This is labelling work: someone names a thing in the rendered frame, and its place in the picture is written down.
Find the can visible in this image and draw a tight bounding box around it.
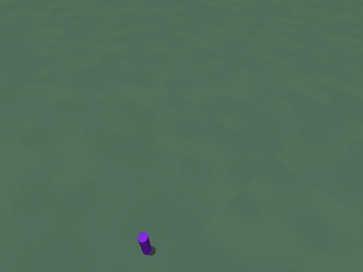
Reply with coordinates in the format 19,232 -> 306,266
137,232 -> 151,255

